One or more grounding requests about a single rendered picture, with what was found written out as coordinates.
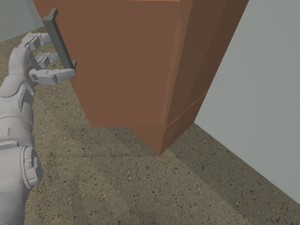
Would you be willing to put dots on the robot left upper arm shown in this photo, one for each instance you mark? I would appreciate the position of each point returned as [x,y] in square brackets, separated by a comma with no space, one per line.
[20,171]

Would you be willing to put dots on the cupboard door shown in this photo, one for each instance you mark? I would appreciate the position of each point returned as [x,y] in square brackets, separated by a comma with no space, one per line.
[123,50]

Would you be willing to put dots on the handle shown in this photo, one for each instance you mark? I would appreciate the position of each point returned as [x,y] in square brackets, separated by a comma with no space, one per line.
[57,40]

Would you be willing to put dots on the left robot hand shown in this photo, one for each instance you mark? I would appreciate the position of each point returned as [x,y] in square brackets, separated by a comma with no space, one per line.
[22,62]

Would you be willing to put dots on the left robot forearm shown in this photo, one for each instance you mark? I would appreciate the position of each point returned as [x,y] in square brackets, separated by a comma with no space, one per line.
[16,113]

